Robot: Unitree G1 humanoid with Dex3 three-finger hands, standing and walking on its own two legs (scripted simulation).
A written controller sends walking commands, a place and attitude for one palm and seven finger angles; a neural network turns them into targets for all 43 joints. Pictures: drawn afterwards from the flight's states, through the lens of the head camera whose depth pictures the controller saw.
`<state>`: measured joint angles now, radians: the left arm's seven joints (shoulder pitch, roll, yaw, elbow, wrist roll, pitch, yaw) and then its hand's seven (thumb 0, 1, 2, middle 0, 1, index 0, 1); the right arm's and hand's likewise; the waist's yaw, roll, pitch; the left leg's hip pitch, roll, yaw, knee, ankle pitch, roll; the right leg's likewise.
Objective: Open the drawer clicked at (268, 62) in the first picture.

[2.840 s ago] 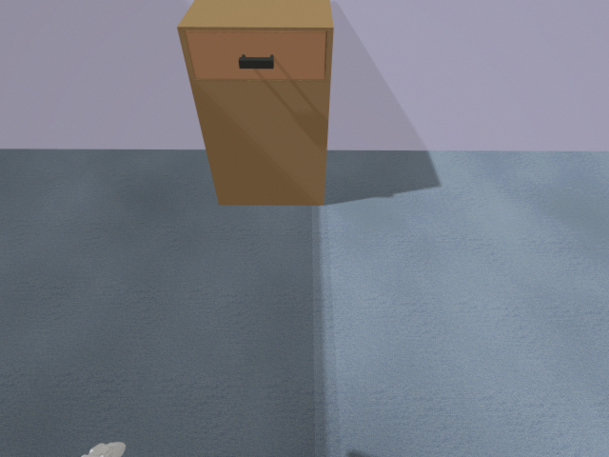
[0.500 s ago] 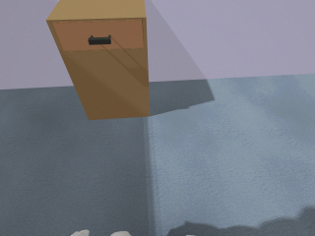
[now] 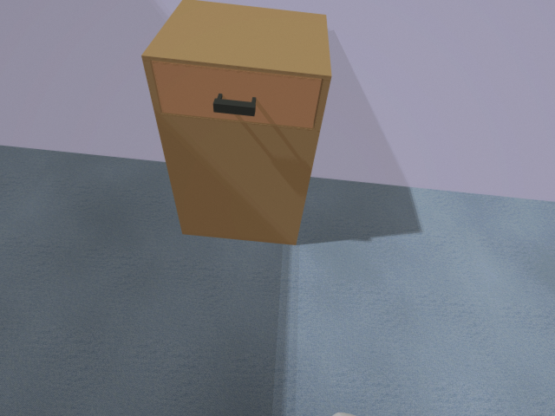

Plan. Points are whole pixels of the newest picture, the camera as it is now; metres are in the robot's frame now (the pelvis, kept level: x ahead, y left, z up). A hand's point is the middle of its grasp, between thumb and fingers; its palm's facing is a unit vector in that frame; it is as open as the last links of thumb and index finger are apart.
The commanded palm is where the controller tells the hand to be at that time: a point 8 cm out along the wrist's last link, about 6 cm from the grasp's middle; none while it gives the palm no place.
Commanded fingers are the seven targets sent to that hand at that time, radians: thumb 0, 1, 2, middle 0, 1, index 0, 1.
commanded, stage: take the last steps up to it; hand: left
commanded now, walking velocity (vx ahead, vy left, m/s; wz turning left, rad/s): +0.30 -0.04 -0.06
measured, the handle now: (235, 102) +0.89 +0.19 -0.06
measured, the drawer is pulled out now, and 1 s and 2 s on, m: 0.00 0.00 0.00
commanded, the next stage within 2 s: come to a stop and stand still in 0.80 s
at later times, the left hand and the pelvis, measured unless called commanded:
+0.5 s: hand (225, 353) +0.25 +0.11 -0.16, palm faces +0.00 -0.98 -0.21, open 7.3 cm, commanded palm none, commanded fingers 0.00 0.90 0.90 -0.20 -0.30 -0.20 -0.30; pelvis +0.16 -0.07 -0.01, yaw -1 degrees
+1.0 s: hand (216, 330) +0.29 +0.13 -0.18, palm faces +0.07 -0.98 -0.17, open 7.4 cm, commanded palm none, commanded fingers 0.00 0.90 0.90 -0.20 -0.30 -0.20 -0.30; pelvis +0.31 -0.04 +0.00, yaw +0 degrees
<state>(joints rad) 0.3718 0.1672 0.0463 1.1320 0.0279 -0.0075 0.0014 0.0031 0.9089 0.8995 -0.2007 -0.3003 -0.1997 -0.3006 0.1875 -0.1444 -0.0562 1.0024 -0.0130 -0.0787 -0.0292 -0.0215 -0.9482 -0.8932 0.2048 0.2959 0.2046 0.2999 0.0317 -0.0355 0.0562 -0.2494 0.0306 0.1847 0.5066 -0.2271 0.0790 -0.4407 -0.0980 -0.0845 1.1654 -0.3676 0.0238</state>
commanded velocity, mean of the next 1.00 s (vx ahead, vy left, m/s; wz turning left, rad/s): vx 0.18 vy -0.01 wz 0.00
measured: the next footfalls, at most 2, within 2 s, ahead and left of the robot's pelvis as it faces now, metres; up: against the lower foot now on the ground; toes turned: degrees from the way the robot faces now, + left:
right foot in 0.40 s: +0.23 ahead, -0.17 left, +0.00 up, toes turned -10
left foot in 0.80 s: +0.37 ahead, +0.07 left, +0.00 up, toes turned +9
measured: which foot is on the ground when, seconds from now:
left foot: down 0.00-0.40, up 0.42-0.78, down 0.80-1.00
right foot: up 0.00-0.38, down 0.40-0.80, up 0.82-1.00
